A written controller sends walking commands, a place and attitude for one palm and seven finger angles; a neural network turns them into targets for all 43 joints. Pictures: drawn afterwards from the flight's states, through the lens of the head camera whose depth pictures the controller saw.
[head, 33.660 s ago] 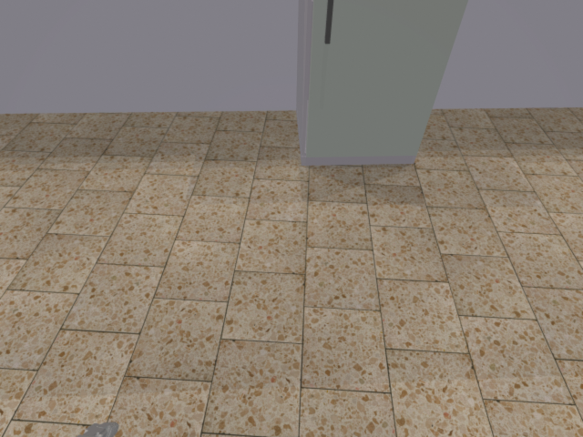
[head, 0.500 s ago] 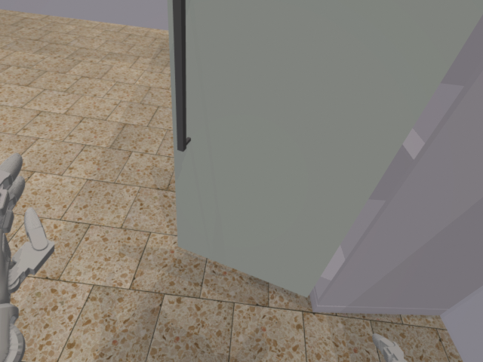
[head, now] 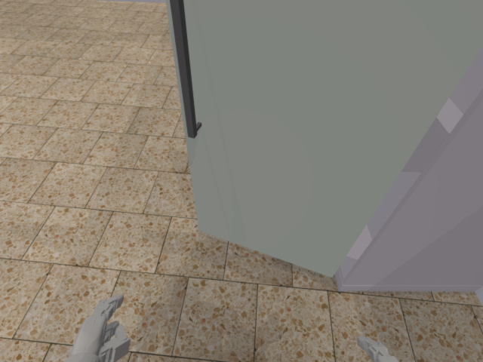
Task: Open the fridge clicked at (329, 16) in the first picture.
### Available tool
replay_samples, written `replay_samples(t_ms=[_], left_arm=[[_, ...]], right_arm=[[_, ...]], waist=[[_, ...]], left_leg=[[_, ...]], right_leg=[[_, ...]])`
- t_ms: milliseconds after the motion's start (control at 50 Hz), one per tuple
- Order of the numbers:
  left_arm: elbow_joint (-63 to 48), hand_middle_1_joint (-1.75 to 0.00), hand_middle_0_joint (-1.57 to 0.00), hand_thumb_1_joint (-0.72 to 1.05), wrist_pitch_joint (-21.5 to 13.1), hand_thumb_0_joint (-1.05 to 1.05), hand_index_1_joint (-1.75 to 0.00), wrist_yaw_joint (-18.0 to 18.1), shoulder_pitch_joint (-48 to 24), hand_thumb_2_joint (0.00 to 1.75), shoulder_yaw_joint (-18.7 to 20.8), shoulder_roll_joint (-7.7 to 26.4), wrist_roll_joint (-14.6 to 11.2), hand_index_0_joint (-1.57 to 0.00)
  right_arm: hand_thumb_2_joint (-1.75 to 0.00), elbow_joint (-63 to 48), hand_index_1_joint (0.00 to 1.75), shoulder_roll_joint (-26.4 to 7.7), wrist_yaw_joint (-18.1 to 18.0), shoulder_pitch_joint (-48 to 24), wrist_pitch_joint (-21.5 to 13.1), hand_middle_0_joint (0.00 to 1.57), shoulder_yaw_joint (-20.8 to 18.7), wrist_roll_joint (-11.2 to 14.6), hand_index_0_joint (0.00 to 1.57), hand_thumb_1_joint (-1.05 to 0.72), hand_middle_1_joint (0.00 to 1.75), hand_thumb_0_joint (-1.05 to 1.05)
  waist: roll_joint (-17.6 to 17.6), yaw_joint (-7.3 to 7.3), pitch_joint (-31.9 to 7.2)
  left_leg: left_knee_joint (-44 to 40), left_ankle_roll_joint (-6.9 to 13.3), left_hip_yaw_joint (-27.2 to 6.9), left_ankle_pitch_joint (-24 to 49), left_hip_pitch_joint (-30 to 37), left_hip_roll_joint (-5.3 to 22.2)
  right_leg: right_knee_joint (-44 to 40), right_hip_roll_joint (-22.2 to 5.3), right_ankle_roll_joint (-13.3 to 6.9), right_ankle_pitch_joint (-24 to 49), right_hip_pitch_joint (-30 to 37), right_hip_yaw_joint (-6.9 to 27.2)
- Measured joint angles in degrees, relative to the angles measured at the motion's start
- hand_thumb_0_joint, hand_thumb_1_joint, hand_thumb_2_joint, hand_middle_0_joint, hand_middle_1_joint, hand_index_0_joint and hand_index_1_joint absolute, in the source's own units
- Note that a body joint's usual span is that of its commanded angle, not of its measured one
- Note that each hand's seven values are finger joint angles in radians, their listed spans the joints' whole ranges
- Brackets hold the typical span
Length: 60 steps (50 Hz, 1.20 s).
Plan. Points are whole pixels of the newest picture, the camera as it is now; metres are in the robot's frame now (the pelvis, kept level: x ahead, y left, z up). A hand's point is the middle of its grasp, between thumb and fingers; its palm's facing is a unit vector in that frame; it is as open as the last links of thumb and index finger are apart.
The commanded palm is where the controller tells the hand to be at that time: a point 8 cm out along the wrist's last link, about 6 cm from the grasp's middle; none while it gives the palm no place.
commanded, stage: let the arm hang, fingers relaxed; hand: left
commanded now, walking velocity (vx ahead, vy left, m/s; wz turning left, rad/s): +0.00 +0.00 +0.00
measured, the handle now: (188, 64) +0.71 +0.13 +0.14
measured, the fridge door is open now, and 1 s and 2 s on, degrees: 69 69 69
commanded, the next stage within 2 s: look to check the result in 0.92 s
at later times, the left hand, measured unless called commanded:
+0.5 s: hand out of the picture +0.07 +0.23 -0.15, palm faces +0.00 -0.96 -0.28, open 7.3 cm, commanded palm none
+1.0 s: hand out of the picture +0.07 +0.20 -0.16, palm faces -0.02 -0.98 -0.19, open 7.4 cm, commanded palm none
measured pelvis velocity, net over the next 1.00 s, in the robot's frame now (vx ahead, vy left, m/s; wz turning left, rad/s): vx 0.05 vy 0.02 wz -0.02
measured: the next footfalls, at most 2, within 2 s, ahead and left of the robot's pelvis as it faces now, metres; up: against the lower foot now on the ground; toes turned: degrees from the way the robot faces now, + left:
none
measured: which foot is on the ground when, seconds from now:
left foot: down 0.00-1.00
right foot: down 0.00-1.00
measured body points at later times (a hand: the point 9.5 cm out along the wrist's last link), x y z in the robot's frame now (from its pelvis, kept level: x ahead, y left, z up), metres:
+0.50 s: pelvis +0.04 +0.02 +0.02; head +0.06 +0.02 +0.47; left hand +0.08 +0.28 -0.13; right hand +0.05 -0.21 -0.13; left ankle +0.03 +0.09 -0.72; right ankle +0.03 -0.13 -0.72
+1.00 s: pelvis +0.05 +0.02 +0.02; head +0.07 +0.03 +0.47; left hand +0.08 +0.25 -0.14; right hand +0.07 -0.22 -0.13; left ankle +0.03 +0.09 -0.72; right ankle +0.03 -0.13 -0.72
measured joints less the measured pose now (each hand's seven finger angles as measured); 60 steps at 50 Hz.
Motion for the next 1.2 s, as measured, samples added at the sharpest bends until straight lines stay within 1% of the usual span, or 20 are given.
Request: replay_samples(t_ms=[20, 40, 60, 80, 100, 120, 140, 180, 240, 340, 420, 480, 580, 720, 920, 1200], left_arm=[[3.58, -0.29, -0.19, 0.91, 0.20, 0.01, -0.30, -0.56, -0.21, 0.90, -1.99, -1.15, -0.06, -0.19], [6.46, -0.29, -0.19, 0.91, -0.04, 0.01, -0.30, -1.03, 0.08, 0.90, -3.77, -2.13, -0.09, -0.19], [8.87, -0.29, -0.19, 0.91, -0.65, 0.01, -0.30, -1.34, 0.79, 0.90, -5.38, -2.81, -0.08, -0.19], [11.65, -0.29, -0.20, 0.91, -1.37, 0.01, -0.30, -1.36, 1.16, 0.90, -6.40, -3.96, -0.39, -0.19], [12.92, -0.29, -0.20, 0.94, -2.54, -0.02, -0.30, -0.75, 1.01, 0.90, -5.52, -4.95, -1.59, -0.20], [13.88, -0.30, -0.20, 0.97, -3.22, -0.05, -0.30, -0.46, 0.57, 0.90, -5.38, -5.04, -1.63, -0.20], [15.01, -0.30, -0.21, 0.99, -3.53, -0.07, -0.30, -0.47, 0.15, 0.90, -5.62, -4.67, -1.29, -0.20], [17.51, -0.30, -0.21, 0.99, -3.74, -0.08, -0.30, -0.40, -0.24, 0.90, -5.63, -3.66, -0.68, -0.21], [22.19, -0.30, -0.21, 0.98, -3.44, -0.06, -0.30, -0.01, -0.32, 0.90, -5.21, -1.84, -0.63, -0.20], [28.11, -0.30, -0.20, 0.94, -3.38, -0.03, -0.30, 0.24, -0.51, 0.90, -4.82, 0.66, -0.95, -0.20], [31.18, -0.29, -0.20, 0.92, -3.65, -0.01, -0.30, 0.49, -0.88, 0.90, -4.62, 1.85, -1.14, -0.20], [32.89, -0.29, -0.20, 0.92, -3.78, 0.00, -0.30, 0.59, -0.98, 0.90, -4.72, 2.05, -1.14, -0.19], [34.98, -0.29, -0.20, 0.91, -4.00, 0.00, -0.30, 0.60, -0.95, 0.90, -5.16, 1.29, -1.08, -0.19], [36.89, -0.29, -0.20, 0.91, -4.27, 0.00, -0.30, 0.60, -1.24, 0.90, -5.84, -0.38, -1.06, -0.19], [38.22, -0.29, -0.20, 0.91, -4.52, 0.00, -0.30, 0.54, -1.78, 0.90, -6.14, -1.96, -1.03, -0.20], [38.96, -0.29, -0.20, 0.91, -4.59, 0.00, -0.30, 0.85, -2.22, 0.90, -5.47, -1.05, -1.17, -0.20]], right_arm=[[-0.90, 0.42, 0.30, 0.41, 0.00, 0.07, 0.29, 0.20, 0.39, 0.13, 0.20, -0.91, 0.30, 0.01], [-0.90, 0.94, 0.30, 0.86, 0.09, 0.34, 0.61, 0.20, 0.70, 0.40, 0.21, -0.91, 0.30, 0.01], [-0.90, 1.52, 0.30, 1.38, 0.26, 0.81, 0.96, 0.20, 0.90, 0.82, 0.21, -0.91, 0.30, 0.01], [-0.90, 2.57, 0.30, 1.60, 0.35, 1.01, 1.44, 0.20, 0.76, 1.20, 0.21, -0.91, 0.30, 0.01], [-0.90, 3.70, 0.30, 1.76, 0.35, 1.61, 1.99, 0.20, 0.31, 1.44, 0.21, -0.91, 0.30, 0.01], [-0.90, 4.88, 0.30, 1.83, 0.39, 2.46, 2.54, 0.20, -0.11, 1.57, 0.21, -0.91, 0.30, 0.01], [-0.90, 6.15, 0.30, 1.84, 0.44, 3.23, 3.06, 0.20, -0.39, 1.57, 0.20, -0.91, 0.30, 0.01], [-0.90, 8.36, 0.30, 2.02, 0.42, 4.35, 3.66, 0.20, -0.84, 1.46, 0.20, -0.91, 0.30, 0.01], [-0.90, 10.93, 0.30, 2.67, 0.03, 5.68, 3.37, 0.20, -1.00, 1.56, 0.20, -0.91, 0.30, 0.01], [-0.90, 13.76, 0.30, 3.18, -0.53, 6.86, 2.33, 0.20, -0.56, 2.02, 0.20, -0.91, 0.30, 0.01], [-0.90, 15.56, 0.30, 3.41, -0.75, 6.34, 1.88, 0.20, -0.32, 2.25, 0.20, -0.91, 0.30, 0.01], [-0.90, 16.56, 0.30, 3.36, -0.73, 5.42, 1.76, 0.20, -0.29, 2.30, 0.20, -0.91, 0.30, 0.01], [-0.90, 17.74, 0.30, 2.55, -0.76, 3.71, 1.62, 0.20, -0.48, 2.32, 0.20, -0.92, 0.30, 0.01], [-0.90, 18.84, 0.30, 1.93, -0.83, 1.67, 1.30, 0.20, -0.51, 2.39, 0.20, -0.91, 0.30, 0.01], [-0.90, 20.37, 0.30, 2.10, -1.00, 1.25, 1.25, 0.20, -0.42, 2.44, 0.20, -0.91, 0.30, 0.01], [-0.90, 21.91, 0.30, 2.51, -1.25, 2.74, 1.42, 0.20, -0.49, 2.50, 0.20, -0.91, 0.30, 0.01]], waist=[[-0.68, 0.01, 1.08], [-1.67, 0.22, 1.91], [-3.11, 0.57, 2.37], [-3.28, 0.86, 3.04], [-2.83, 0.97, 3.48], [-2.23, 1.19, 3.54], [-1.72, 1.53, 3.38], [-1.17, 1.96, 3.12], [-1.29, 1.89, 2.62], [-0.31, 2.02, 2.35], [0.44, 2.53, 2.35], [0.99, 2.89, 2.03], [1.49, 3.26, 1.47], [0.85, 3.45, 1.36], [-0.01, 3.26, 2.19], [0.55, 2.80, 2.86]], left_leg=[[-0.41, -0.22, 0.04, 0.25, 0.38, 0.17], [-0.28, -0.55, 0.24, 0.14, 0.52, 0.24], [0.42, -0.91, 0.67, -0.32, 0.28, 0.02], [1.50, -1.29, 0.27, -1.29, 0.03, 0.37], [2.46, -1.48, -0.96, -2.68, -0.34, 0.72], [2.83, -1.51, -2.00, -3.91, -0.56, 1.07], [2.68, -1.50, -2.66, -4.00, -0.63, 1.44], [0.95, -1.57, -2.95, -0.68, 0.09, 1.98], [-1.78, -1.18, -2.14, -0.36, 2.28, 1.79], [-6.46, -0.31, -1.06, 0.60, 5.89, 1.06], [-8.96, 0.23, -0.47, 1.28, 8.21, 0.28], [-10.21, 0.59, -0.08, 1.49, 9.53, -0.18], [-11.70, 1.04, 0.50, 1.62, 11.18, -0.78], [-12.87, 1.24, 0.97, 1.62, 12.80, -1.14], [-13.80, 1.07, 0.97, 1.77, 13.60, -1.00], [-14.24, 0.64, 0.60, 1.81, 14.39, -0.71]], right_leg=[[-5.09, 0.09, 0.05, 2.53, 1.36, -0.22], [-11.19, 0.12, -0.03, 6.37, 3.31, -0.23], [-16.21, -0.09, -0.49, 11.34, 4.85, 0.45], [-16.67, 0.40, -0.79, 13.73, 5.00, 0.24], [-16.89, 0.91, -1.05, 13.98, 5.35, -0.82], [-17.69, 1.26, -1.31, 13.70, 5.94, -1.97], [-18.76, 1.55, -1.51, 13.52, 6.51, -2.75], [-20.61, 1.95, -1.42, 13.69, 7.57, -3.20], [-23.25, 1.68, -0.83, 14.46, 9.44, -2.35], [-27.64, 0.86, 0.00, 15.94, 12.66, -1.21], [-29.14, 0.03, 0.51, 16.13, 14.43, -0.62], [-29.78, -0.44, 0.81, 16.09, 15.38, -0.22], [-30.29, -1.06, 1.24, 15.84, 16.45, 0.39], [-30.53, -1.42, 1.58, 15.49, 17.49, 0.90], [-31.42, -1.30, 1.50, 15.65, 18.25, 0.91], [-31.78, -1.02, 1.07, 15.56, 19.07, 0.54]])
